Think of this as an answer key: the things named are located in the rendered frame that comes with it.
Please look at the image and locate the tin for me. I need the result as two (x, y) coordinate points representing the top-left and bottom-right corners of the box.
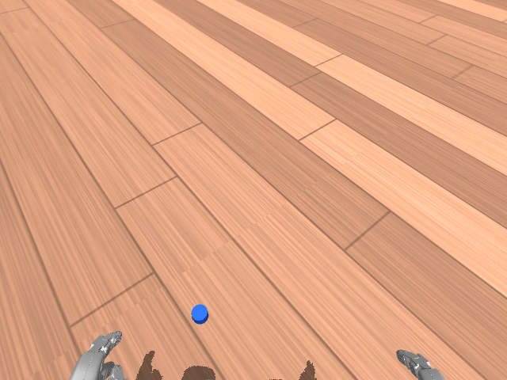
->
(192, 304), (208, 325)

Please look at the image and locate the right robot hand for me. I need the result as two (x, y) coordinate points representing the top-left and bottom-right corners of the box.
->
(396, 350), (446, 380)

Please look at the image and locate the left robot hand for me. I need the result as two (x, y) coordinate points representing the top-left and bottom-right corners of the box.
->
(69, 331), (128, 380)

